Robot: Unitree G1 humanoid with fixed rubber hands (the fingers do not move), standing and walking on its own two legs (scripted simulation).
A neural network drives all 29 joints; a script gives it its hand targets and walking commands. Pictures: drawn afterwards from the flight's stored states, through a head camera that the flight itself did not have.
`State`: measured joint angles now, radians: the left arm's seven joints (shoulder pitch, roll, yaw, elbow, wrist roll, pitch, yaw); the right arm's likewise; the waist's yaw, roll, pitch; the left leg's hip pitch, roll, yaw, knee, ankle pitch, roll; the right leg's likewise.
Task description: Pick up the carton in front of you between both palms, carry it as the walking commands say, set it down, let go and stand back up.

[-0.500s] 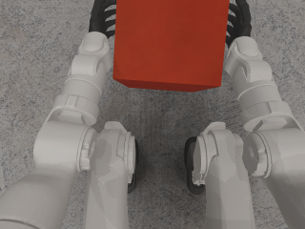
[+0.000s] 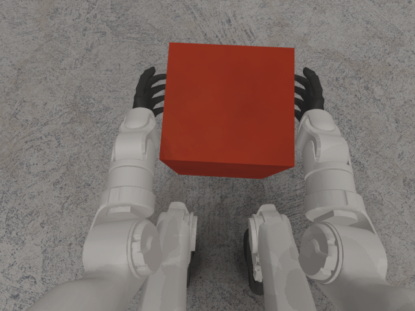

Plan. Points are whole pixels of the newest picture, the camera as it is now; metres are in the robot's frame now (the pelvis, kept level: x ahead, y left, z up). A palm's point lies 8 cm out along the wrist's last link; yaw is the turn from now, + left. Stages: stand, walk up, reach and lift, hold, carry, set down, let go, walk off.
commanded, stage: reach and lift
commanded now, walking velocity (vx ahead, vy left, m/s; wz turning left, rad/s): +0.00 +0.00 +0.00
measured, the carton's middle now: (224, 124) +0.47 +0.00 -0.12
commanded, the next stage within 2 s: none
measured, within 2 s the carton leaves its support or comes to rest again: neither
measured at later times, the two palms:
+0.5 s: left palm (107, 89) +0.43 +0.15 +0.11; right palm (367, 88) +0.43 -0.15 +0.11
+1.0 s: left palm out of the picture +0.39 +0.15 +0.26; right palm out of the picture +0.40 -0.15 +0.27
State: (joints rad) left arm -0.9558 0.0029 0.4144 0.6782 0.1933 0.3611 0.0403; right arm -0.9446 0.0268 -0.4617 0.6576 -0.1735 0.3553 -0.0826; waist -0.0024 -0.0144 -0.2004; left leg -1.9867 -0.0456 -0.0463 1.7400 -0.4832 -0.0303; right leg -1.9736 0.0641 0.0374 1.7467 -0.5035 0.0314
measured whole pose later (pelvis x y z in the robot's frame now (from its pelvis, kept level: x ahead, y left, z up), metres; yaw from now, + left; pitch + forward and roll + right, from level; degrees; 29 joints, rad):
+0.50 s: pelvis +0.05 +0.00 +0.14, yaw +0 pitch +29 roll +0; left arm -0.59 -0.09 0.36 0.60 0.20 0.35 0.04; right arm -0.60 0.10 -0.40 0.62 -0.18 0.34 -0.06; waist 0.00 -0.01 -0.24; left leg -1.33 -0.04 -0.05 1.28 -0.46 -0.01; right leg -1.31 0.05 0.05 1.28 -0.47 0.02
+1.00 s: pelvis +0.09 +0.00 +0.26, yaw +1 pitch +6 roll +0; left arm -0.28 -0.15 0.28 0.42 0.22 0.48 0.02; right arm -0.29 0.16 -0.31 0.43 -0.22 0.47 -0.03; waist 0.00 -0.01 -0.11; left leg -0.45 -0.02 -0.06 0.64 -0.29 -0.01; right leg -0.44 0.03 0.06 0.64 -0.30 0.00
